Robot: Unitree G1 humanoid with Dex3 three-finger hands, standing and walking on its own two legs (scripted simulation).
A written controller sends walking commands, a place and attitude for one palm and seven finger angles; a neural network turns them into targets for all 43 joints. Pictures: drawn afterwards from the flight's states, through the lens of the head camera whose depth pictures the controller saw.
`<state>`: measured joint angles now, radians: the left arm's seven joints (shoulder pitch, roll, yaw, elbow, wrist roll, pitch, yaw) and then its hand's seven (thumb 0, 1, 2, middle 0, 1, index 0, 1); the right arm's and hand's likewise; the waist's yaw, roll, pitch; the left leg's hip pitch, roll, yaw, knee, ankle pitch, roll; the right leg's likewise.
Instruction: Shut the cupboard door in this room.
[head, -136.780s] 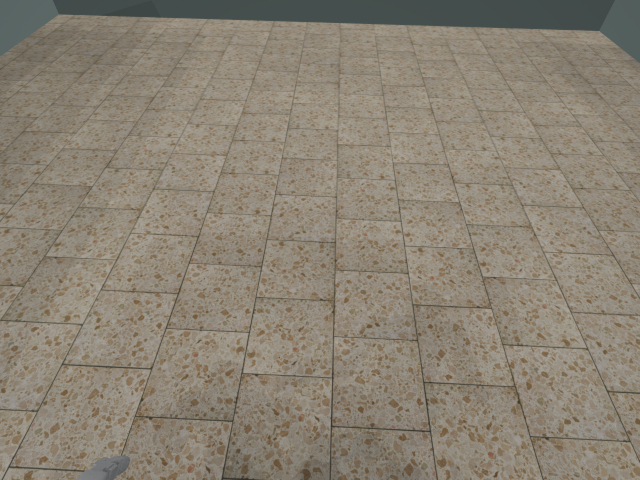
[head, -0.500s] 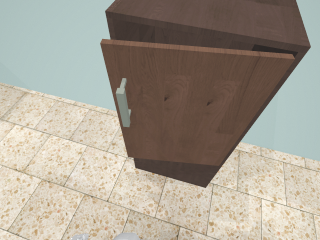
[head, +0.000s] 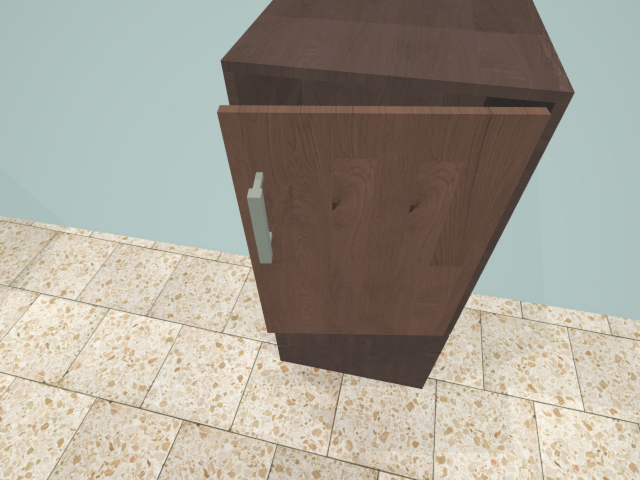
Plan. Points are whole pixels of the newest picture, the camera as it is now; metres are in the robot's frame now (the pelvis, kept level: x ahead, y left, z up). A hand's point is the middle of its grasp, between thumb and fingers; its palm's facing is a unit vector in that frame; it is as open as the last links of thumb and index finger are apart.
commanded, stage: come to a stop and stand still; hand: left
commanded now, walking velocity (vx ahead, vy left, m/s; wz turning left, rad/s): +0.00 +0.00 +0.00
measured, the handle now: (262, 219) +0.48 +0.12 +0.04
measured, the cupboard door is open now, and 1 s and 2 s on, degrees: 11 11 11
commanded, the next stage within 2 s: look again from close up in 0.02 s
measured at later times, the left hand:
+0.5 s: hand out of the picture +0.01 +0.22 -0.16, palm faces +0.02 -0.95 -0.32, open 7.4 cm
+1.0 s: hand out of the picture -0.06 +0.19 -0.18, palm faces +0.00 -0.98 -0.18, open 7.4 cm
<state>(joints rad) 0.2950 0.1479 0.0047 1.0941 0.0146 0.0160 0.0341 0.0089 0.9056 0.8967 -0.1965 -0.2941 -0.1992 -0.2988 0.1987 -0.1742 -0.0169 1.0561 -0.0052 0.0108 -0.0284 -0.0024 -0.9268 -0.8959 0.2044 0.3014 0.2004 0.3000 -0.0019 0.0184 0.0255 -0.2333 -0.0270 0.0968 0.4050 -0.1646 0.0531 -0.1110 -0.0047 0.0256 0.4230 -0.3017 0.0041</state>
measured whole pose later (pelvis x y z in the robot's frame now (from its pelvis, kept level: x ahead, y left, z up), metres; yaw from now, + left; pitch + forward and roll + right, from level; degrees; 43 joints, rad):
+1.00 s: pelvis -0.03 +0.00 +0.00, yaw +0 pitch -1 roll +0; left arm 0.37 0.20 -0.01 1.05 0.03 0.03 0.01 0.01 0.91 0.90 -0.20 -0.29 -0.20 -0.30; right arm 0.22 -0.19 -0.01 1.07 -0.02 0.02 -0.01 0.01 -0.90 -0.90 0.20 0.30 0.20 0.30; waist 0.01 -0.03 0.00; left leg -0.28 -0.02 0.09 0.43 -0.13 0.07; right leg -0.17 -0.01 -0.01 0.48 -0.31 -0.01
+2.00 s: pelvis +0.05 -0.07 -0.01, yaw +0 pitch -1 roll +0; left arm 0.27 0.14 0.03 1.00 0.02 0.02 0.05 0.01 0.92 0.90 -0.20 -0.29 -0.20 -0.30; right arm 0.14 -0.17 -0.05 1.00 -0.02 0.03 -0.04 0.01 -0.93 -0.90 0.20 0.30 0.20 0.30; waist 0.03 0.00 0.10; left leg -0.29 0.02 0.13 0.55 -0.24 0.05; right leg -0.19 -0.04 -0.13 0.54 -0.33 -0.01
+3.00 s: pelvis +0.01 -0.01 +0.00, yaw +3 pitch -1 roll -1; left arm 0.38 0.13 -0.02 1.09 0.03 0.00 0.04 0.01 0.91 0.90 -0.20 -0.29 -0.20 -0.30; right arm 0.28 -0.16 -0.01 1.09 -0.01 0.00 -0.02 0.01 -0.92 -0.90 0.20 0.30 0.20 0.30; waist 0.01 -0.01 0.00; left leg -0.28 -0.08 0.13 0.39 -0.12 0.14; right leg -0.22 -0.03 0.02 0.47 -0.26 -0.01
